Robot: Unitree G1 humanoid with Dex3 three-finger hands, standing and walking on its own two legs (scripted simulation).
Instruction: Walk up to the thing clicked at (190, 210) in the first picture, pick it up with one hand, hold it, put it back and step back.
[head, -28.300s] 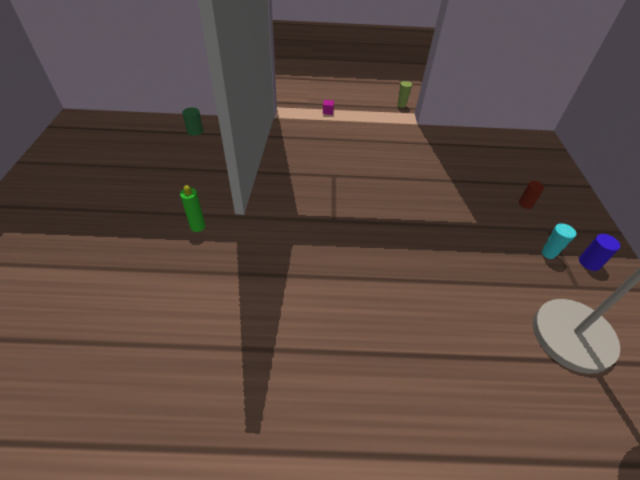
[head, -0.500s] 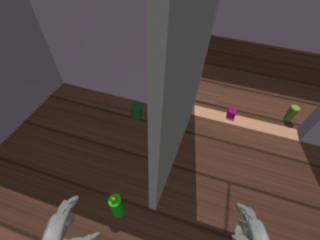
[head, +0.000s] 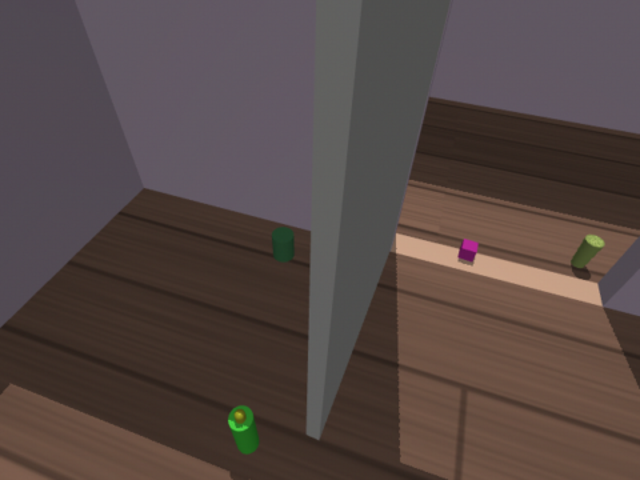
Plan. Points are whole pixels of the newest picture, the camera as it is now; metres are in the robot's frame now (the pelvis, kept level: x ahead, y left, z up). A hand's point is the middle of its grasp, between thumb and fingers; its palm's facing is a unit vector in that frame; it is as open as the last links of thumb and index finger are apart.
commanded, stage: stand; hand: left
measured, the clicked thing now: (244, 428) +0.40 +0.19 -0.66
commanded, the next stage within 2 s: step back in 1.68 s
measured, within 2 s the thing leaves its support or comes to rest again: neither
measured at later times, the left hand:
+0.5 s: hand out of the picture +0.03 +0.24 -0.15, palm faces -0.01 -0.94 -0.35, open 7.4 cm
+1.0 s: hand out of the picture +0.08 +0.24 -0.15, palm faces -0.02 -0.94 -0.34, open 7.4 cm
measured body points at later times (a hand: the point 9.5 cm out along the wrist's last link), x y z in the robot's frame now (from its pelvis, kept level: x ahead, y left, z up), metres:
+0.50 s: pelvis -0.01 -0.01 +0.01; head -0.02 -0.01 +0.46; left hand +0.03 +0.29 -0.13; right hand +0.05 -0.30 -0.13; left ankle +0.02 +0.12 -0.74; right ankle +0.02 -0.14 -0.74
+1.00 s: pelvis +0.01 -0.01 +0.01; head +0.01 -0.02 +0.46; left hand +0.08 +0.28 -0.12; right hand +0.07 -0.30 -0.13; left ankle +0.02 +0.12 -0.74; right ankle +0.02 -0.14 -0.74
